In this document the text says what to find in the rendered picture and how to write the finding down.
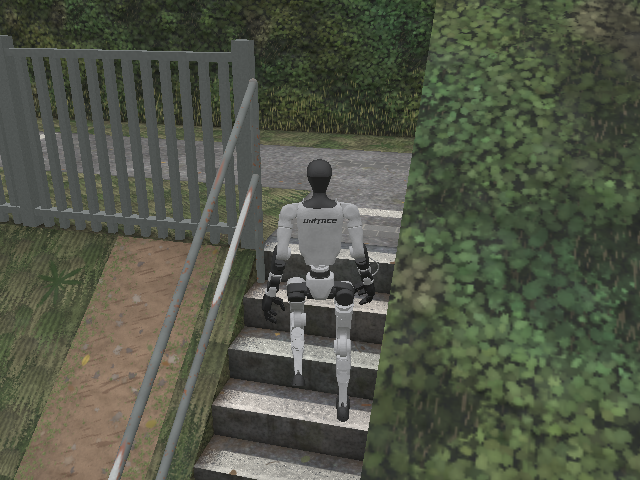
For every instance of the stairs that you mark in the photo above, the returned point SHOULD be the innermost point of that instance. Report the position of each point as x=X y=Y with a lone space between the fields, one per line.
x=267 y=429

